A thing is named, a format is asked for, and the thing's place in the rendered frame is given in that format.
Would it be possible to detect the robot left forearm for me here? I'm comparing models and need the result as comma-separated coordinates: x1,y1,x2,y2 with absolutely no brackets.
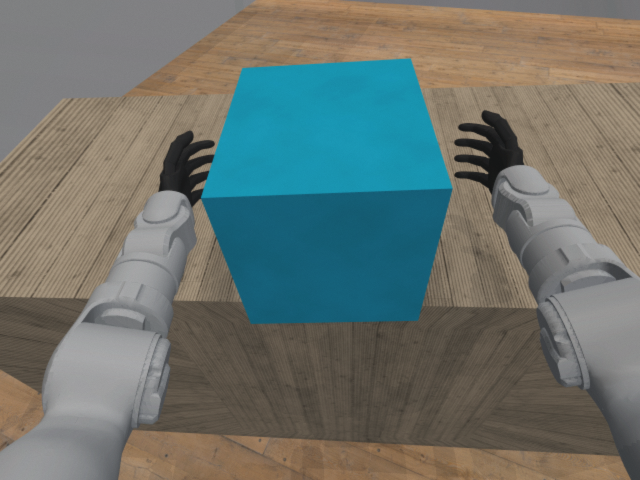
42,190,197,415

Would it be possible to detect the right robot upper arm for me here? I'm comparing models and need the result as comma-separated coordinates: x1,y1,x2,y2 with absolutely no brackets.
536,277,640,480

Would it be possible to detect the carton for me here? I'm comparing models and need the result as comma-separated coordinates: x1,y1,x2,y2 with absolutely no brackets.
201,58,453,324

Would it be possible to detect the left robot upper arm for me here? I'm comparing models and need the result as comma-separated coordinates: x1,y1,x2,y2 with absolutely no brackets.
0,322,171,480

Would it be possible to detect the left robot hand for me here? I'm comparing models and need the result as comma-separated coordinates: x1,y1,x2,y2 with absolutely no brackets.
158,131,215,207

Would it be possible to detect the pedestal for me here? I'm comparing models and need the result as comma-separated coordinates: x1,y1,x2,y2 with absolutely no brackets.
0,82,640,456

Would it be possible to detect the right robot hand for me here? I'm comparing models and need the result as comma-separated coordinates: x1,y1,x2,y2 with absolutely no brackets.
454,110,524,194

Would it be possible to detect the robot right forearm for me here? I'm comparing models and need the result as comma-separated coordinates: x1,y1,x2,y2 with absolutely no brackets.
491,165,640,305

